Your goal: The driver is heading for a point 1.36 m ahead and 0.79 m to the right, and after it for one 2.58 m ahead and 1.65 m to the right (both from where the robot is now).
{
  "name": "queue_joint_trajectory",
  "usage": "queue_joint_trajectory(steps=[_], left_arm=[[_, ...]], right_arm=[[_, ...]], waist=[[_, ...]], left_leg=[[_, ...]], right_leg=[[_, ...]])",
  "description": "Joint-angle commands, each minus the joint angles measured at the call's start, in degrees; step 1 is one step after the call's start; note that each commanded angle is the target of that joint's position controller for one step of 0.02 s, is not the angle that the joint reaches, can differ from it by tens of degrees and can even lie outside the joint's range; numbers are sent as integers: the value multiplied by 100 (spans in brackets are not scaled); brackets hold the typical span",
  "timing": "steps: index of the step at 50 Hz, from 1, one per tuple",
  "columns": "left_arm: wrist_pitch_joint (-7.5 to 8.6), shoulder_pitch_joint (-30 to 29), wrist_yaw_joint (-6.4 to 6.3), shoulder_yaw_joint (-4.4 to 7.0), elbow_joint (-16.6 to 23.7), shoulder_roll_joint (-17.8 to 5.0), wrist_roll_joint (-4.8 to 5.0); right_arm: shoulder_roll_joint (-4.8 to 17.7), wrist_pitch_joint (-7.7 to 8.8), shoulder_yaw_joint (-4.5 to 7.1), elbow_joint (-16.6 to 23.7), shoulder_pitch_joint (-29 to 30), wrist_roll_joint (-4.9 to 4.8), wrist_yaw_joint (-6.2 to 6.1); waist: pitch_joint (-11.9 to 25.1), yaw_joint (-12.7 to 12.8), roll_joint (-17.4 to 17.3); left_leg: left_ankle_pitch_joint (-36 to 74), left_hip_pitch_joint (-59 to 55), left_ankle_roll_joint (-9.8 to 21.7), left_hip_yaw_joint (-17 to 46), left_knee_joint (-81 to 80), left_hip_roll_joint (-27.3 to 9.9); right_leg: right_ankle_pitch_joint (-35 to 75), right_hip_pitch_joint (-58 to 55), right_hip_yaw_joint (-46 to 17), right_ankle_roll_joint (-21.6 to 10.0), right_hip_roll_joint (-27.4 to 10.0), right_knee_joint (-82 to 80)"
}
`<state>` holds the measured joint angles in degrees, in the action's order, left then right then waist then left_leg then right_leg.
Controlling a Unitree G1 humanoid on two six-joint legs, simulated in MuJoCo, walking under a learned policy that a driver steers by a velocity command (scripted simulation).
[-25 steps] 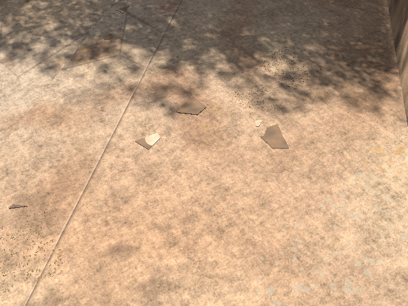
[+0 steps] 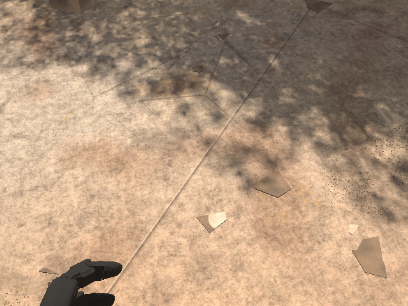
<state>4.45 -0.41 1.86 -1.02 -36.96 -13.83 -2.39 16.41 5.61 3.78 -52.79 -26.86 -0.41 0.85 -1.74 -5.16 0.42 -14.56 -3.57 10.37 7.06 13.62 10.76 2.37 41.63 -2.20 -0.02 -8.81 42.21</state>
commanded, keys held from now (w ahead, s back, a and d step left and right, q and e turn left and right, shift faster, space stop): w+e+shift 0.70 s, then e+shift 0.30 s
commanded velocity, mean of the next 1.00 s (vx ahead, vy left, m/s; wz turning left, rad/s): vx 0.87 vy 0.00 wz -0.72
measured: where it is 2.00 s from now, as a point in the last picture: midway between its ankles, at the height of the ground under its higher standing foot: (302, 156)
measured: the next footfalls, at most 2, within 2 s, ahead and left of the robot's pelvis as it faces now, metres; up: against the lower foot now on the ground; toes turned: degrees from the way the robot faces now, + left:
right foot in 0.14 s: +0.36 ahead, -0.14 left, +0.00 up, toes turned -4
left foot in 0.58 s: +0.79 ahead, -0.02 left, +0.00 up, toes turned -25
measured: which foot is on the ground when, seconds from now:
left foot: down 0.00-0.16, up 0.18-0.56, down 0.58-0.96, up 0.98-1.00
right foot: up 0.00-0.12, down 0.14-0.58, up 0.60-0.94, down 0.96-1.00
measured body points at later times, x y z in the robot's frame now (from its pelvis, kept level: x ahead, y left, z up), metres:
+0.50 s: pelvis +0.48 -0.09 +0.00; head +0.51 -0.10 +0.45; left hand +0.47 +0.19 -0.12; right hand +0.71 -0.34 -0.04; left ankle +0.73 +0.02 -0.69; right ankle +0.32 -0.14 -0.73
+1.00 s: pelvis +0.87 -0.24 -0.04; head +0.90 -0.28 +0.41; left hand +1.21 -0.22 -0.11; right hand +0.67 -0.46 -0.16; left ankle +0.80 -0.02 -0.65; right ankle +0.96 -0.36 -0.74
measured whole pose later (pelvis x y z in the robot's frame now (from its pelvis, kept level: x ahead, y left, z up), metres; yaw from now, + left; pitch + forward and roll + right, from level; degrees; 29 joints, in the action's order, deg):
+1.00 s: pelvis +0.87 -0.24 -0.04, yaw -45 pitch +0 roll +1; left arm 1.1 3.5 2.8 2.9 -35.0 -18.9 -2.2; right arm 17.1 3.5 2.8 -47.0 -21.3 0.2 -0.5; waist -5.7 -2.8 1.8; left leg -31.4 8.2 -3.4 -8.7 66.1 -4.9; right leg -5.4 33.2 4.6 -10.4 6.5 39.5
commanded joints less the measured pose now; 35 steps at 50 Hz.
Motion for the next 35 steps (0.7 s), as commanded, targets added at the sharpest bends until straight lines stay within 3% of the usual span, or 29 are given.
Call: queue_joint_trajectory(steps=[1,3,4,5,6,7,8,9,10,11,12,13,14,16,18,20,22,24,26,27,28,29,30,31,32,33,35], left_arm=[[16,-476,11,29,254,-301,155],[49,-500,-27,131,240,-590,102],[62,-248,-10,211,156,-770,91],[61,397,-16,300,-21,-949,119],[32,1557,-56,405,-392,-1133,188],[-23,2882,-117,516,-820,-1283,201],[-99,3720,-196,683,-1028,-1716,127],[-153,3338,-113,734,-1146,-1890,87],[-159,2546,-26,727,-897,-1465,98],[-144,2349,-11,672,-875,-1154,155],[-138,2320,-19,629,-955,-930,150],[-110,2340,-65,580,-1043,-837,163],[-78,2376,-108,555,-1137,-848,164],[20,2449,-106,582,-1159,-982,213],[71,2395,-108,635,-1048,-1097,205],[91,2393,-84,705,-984,-1169,244],[100,2591,-43,764,-991,-1272,326],[64,2778,-65,797,-1010,-1307,334],[20,2815,-136,828,-1007,-1410,293],[15,2763,-132,860,-1000,-1575,257],[44,2519,-101,870,-931,-1619,251],[121,2343,-102,718,-738,-1075,243],[117,2886,-114,504,-370,-370,516],[-10,2613,-179,486,-481,-759,354],[-79,1958,-149,538,-499,-968,215],[-119,1640,-76,548,-439,-928,161],[-273,1375,89,506,-253,-676,30]], right_arm=[[815,203,157,216,-170,-26,21],[941,206,155,118,-203,96,-53],[1068,170,175,103,-181,159,-126],[1204,118,193,97,-76,271,-198],[1289,36,219,156,208,397,-263],[1306,-39,228,276,662,444,-308],[843,0,105,489,840,393,-273],[304,170,-47,697,141,97,-76],[533,234,-137,771,562,183,-112],[681,289,-152,893,1161,234,-83],[633,306,-196,1009,1427,315,-62],[556,240,-225,1188,1680,427,-43],[428,134,-290,1311,1648,515,-1],[348,-32,-370,1520,1806,527,25],[352,-44,-456,1884,2544,423,80],[223,-33,-543,2074,3047,305,153],[229,-28,-540,2116,3174,228,146],[357,-13,-501,2186,3286,225,88],[567,25,-401,2116,2956,240,6],[771,60,-295,1943,2313,228,-64],[981,101,-183,1727,1323,252,-156],[1446,106,3,1589,-25,380,-297],[1838,58,108,1574,121,492,-283],[1460,-21,150,1600,572,431,-253],[845,-22,12,1637,894,380,-229],[592,-16,-51,1501,953,381,-194],[469,52,-89,1168,727,333,-190]], waist=[[-440,-169,-321],[-288,-90,-385],[-73,94,-492],[296,485,-661],[806,1080,-805],[1191,1826,-646],[1554,2024,305],[2002,1006,2345],[1508,1022,1035],[978,1003,113],[542,835,-455],[184,671,-564],[5,454,-379],[-253,331,-150],[-550,437,-39],[-562,629,139],[-331,826,208],[-188,956,262],[154,808,257],[638,485,163],[1186,-73,107],[2068,-586,-405],[2979,-15,-2311],[2300,32,-1583],[1392,-89,-731],[795,-21,-253],[294,211,-475]], left_leg=[[3461,984,97,337,-879,-1342],[5005,-37,-95,20,-519,-1535],[6003,-418,-192,-100,-131,-1676],[6916,-675,-276,-222,625,-1808],[7543,-627,-316,-376,1798,-1878],[7151,62,-404,-677,3546,-1729],[4237,1817,-565,-916,6299,-1143],[-1065,4243,-923,-453,7878,-120],[-557,4895,-722,14,7765,-655],[-159,4819,-731,118,7295,-1009],[-32,4535,-721,5,6644,-1213],[-122,4341,-808,-11,6291,-1328],[-272,4215,-909,-58,6008,-1385],[-455,4184,-1072,-219,5252,-1562],[323,3799,-1235,-511,4005,-1580],[1445,3003,-1298,-667,2790,-1452],[2224,2483,-1253,-730,2291,-1276],[2102,2505,-1195,-658,1839,-1189],[1435,2007,-1108,-622,1421,-988],[930,1270,-1027,-671,1359,-864],[632,-1,-911,-455,1478,-1184],[-1336,-1385,-696,741,1508,-2475],[-2638,-2607,-19,3983,482,-4070],[-3439,-1987,82,4193,218,-3856],[-2710,-1223,-70,3026,280,-3472],[-1402,-488,-170,2103,218,-3222],[-156,271,-369,955,41,-2876]], right_leg=[[1181,-1401,757,-378,426,-947],[689,-1340,916,-609,725,-1287],[246,-1539,1011,-688,978,-1272],[-179,-2007,959,-781,1193,-1201],[-612,-2903,918,-871,1383,-1060],[-846,-4106,801,-1002,1267,-1159],[-2107,-5475,-523,-1437,451,-809],[-2756,-6711,-4397,-2408,-760,-2162],[-3145,-6353,-4598,-2401,-701,-2639],[-2999,-5506,-3868,-2243,-603,-2704],[-2624,-4607,-3393,-2034,-375,-2860],[-2254,-3877,-2992,-1899,-96,-2961],[-2104,-3370,-2831,-1892,55,-3052],[-1941,-2690,-2509,-1917,249,-3292],[-1601,-1897,-2168,-1851,493,-3657],[-1086,-1538,-1844,-1544,777,-3748],[-137,-1875,-1869,-1338,726,-3619],[530,-2701,-1971,-1183,650,-3197],[1661,-3339,-2033,-977,607,-2309],[2303,-3473,-1912,-865,716,-1344],[1983,-2901,-1786,-750,943,-31],[341,-2065,-1353,-758,1174,1787],[-3112,-370,-671,-577,1711,3494],[-2615,470,-421,-683,1076,3985],[-2146,626,-295,-676,831,3799],[-1947,501,-244,-634,657,3524],[-1955,359,-234,-560,416,3306]])
Velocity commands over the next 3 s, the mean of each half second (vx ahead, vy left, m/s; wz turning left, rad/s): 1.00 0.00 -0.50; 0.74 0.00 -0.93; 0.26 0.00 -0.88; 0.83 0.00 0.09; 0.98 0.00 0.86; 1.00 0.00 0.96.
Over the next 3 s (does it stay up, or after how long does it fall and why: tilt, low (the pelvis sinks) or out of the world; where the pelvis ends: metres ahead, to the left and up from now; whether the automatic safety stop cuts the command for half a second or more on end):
stays up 1.65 -1.18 0.00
